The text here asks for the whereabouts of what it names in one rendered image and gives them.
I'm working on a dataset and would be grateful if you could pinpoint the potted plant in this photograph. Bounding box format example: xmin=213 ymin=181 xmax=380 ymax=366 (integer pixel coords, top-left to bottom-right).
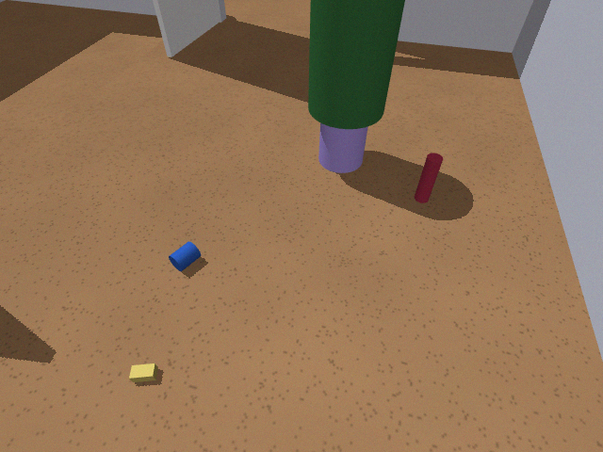
xmin=308 ymin=0 xmax=405 ymax=173

